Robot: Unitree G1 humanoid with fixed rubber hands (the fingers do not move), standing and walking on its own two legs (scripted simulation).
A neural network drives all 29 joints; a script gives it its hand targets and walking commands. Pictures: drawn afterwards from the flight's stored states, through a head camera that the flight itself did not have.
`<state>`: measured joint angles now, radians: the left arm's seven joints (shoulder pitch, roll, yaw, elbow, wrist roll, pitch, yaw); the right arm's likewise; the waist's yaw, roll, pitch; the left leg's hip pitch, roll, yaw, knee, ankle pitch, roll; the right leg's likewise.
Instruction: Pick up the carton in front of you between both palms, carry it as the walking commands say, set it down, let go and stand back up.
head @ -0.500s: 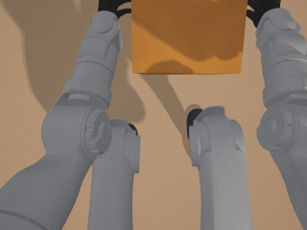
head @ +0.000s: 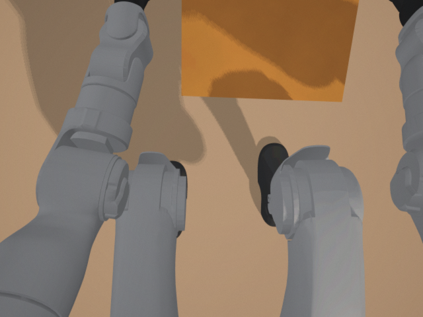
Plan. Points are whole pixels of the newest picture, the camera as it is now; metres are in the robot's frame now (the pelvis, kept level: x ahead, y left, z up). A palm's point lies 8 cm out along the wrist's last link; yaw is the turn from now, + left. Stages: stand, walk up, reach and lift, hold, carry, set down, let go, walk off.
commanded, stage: set down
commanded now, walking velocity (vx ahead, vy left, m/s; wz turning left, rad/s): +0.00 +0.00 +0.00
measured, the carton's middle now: (256, 33) +0.49 -0.09 -0.25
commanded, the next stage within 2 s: let go in 0.96 s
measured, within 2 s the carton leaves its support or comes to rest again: neither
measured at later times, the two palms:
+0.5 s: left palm out of the picture +0.54 +0.07 +0.00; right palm out of the picture +0.49 -0.31 +0.00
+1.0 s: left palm out of the picture +0.54 +0.08 +0.15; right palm out of the picture +0.49 -0.32 +0.15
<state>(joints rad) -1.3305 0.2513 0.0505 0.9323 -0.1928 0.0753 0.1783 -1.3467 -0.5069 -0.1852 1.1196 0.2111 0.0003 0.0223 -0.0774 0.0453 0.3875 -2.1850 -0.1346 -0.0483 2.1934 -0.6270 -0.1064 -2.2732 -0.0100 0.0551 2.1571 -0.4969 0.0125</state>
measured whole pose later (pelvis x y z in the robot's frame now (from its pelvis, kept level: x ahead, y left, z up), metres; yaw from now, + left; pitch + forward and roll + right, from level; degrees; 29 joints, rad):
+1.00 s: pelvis +0.04 -0.01 +0.25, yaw -3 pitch +44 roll +3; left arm -0.95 0.09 0.27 0.70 0.04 0.16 0.13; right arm -0.99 -0.34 -0.35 0.85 -0.03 0.13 0.11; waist -0.05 0.03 -0.07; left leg -1.59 -0.06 -0.06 1.26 -0.44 -0.06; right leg -1.67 0.03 0.07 1.25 -0.34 0.00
